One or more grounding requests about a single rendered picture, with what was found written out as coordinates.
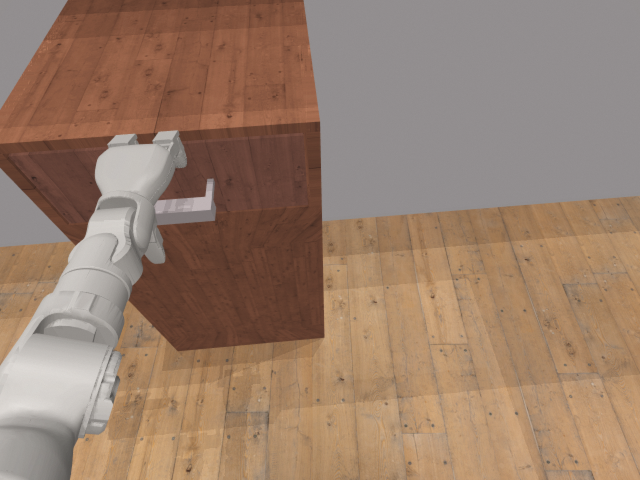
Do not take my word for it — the robot left upper arm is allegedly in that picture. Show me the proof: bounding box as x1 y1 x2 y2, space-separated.
0 333 122 480

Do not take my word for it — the cabinet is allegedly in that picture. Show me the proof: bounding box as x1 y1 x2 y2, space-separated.
0 0 325 351

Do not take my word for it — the handle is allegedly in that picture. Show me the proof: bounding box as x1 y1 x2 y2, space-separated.
154 178 216 225

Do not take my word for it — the left robot hand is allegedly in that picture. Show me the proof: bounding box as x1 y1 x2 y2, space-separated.
95 130 187 264

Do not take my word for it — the drawer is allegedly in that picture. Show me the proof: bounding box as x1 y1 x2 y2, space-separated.
8 133 308 223

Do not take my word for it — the robot left forearm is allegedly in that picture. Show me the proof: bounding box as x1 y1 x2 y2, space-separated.
0 191 155 394

